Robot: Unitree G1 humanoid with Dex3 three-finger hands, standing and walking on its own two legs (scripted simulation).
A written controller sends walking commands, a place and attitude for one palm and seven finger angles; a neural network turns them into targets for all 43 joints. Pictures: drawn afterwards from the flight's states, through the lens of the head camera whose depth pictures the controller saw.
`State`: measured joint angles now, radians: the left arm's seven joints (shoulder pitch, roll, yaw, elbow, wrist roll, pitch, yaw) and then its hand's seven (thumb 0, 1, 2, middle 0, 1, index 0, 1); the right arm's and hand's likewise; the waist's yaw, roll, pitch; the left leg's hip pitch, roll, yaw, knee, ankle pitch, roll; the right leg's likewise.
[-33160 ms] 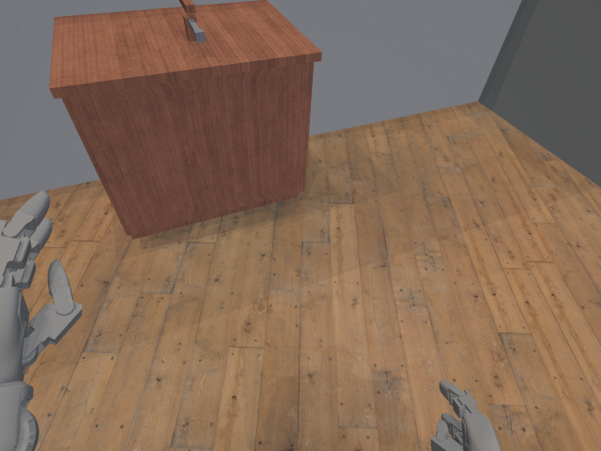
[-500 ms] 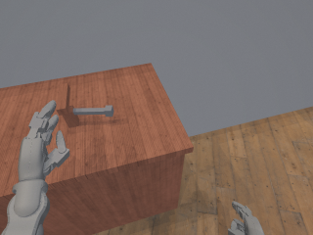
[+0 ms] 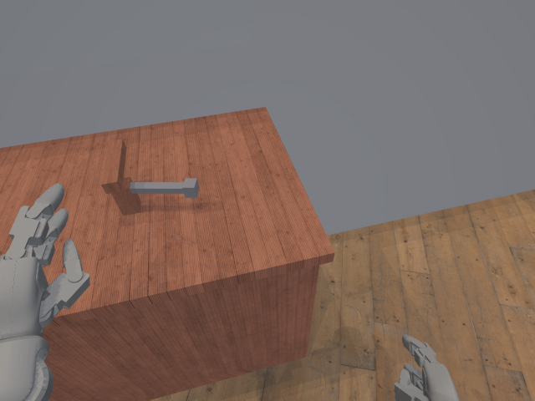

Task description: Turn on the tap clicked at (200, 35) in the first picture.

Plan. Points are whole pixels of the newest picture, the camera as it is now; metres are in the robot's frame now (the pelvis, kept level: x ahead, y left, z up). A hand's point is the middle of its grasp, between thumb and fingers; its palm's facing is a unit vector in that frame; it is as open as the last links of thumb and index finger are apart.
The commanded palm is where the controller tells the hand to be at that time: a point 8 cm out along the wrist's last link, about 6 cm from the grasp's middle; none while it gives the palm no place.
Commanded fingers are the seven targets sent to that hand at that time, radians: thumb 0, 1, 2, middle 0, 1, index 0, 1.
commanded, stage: draw the hand back beside the body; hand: left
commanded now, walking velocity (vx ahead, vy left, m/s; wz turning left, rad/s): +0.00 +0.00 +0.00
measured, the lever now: (191, 188) +0.48 +0.22 +0.03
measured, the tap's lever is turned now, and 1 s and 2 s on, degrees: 74 74 74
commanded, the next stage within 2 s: step back with the hand held close in 0.04 s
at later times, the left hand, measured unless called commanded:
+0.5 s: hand (88, 292) +0.19 +0.23 +0.15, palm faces +0.30 -0.84 -0.45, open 7.4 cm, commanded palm +0.14 +0.28 +0.17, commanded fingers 0.00 0.90 0.90 -0.20 -0.30 -0.20 -0.30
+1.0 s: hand (10, 368) +0.10 +0.26 +0.15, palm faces +0.43 -0.78 -0.45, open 7.4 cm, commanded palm +0.04 +0.30 +0.17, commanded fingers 0.00 0.90 0.90 -0.20 -0.30 -0.20 -0.30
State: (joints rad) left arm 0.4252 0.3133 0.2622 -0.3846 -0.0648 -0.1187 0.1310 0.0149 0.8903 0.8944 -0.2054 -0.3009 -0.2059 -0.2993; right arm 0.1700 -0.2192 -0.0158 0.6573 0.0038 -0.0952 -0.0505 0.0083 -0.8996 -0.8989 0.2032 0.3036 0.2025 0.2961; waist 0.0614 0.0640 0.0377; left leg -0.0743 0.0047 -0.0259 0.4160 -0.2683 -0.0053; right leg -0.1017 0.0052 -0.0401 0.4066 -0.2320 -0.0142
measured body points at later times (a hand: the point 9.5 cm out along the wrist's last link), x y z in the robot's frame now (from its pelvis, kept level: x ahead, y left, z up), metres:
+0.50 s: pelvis -0.03 +0.01 +0.00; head -0.01 -0.01 +0.45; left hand +0.17 +0.28 +0.17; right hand +0.15 -0.24 -0.09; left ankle -0.02 +0.12 -0.74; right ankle +0.00 -0.11 -0.74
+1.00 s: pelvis -0.10 +0.01 -0.02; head -0.09 +0.01 +0.43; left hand +0.07 +0.30 +0.18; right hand +0.07 -0.22 -0.10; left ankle -0.02 +0.13 -0.74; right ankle +0.00 -0.10 -0.74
